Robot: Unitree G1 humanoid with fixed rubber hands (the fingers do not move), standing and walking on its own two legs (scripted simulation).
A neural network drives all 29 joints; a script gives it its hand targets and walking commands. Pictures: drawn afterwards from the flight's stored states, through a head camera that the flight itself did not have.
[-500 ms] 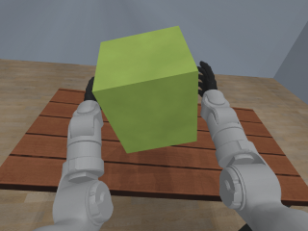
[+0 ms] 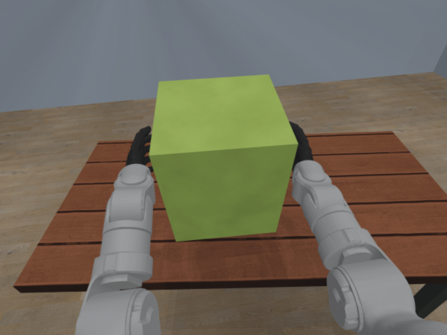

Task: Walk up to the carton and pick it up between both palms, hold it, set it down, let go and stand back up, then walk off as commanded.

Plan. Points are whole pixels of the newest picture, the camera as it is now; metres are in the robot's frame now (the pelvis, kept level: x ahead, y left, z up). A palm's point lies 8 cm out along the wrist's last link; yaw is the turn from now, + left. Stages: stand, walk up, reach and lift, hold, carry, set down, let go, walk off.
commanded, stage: set down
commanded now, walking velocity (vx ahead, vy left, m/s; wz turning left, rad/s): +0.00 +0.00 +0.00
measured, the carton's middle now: (220, 161) +0.43 +0.00 +0.14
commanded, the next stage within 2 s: none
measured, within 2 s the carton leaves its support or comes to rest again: neither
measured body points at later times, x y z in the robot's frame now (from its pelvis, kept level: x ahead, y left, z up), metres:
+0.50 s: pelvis +0.00 +0.00 +0.00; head -0.01 +0.06 +0.45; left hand +0.40 +0.15 +0.10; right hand +0.41 -0.15 +0.13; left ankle +0.02 +0.13 -0.75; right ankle +0.02 -0.13 -0.75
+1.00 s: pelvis +0.04 -0.01 +0.00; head +0.05 -0.01 +0.45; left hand +0.41 +0.15 +0.07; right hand +0.44 -0.15 +0.09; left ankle +0.02 +0.13 -0.75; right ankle +0.02 -0.13 -0.75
